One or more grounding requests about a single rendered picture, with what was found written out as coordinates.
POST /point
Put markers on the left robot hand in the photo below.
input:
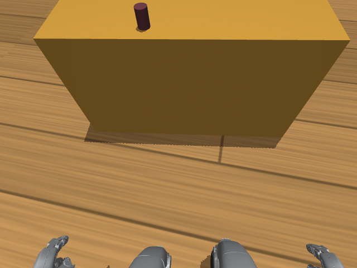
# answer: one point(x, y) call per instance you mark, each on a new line
point(47, 258)

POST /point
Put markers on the right robot hand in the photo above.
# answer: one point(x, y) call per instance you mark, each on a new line
point(328, 260)

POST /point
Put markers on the can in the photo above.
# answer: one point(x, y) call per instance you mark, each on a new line
point(142, 17)

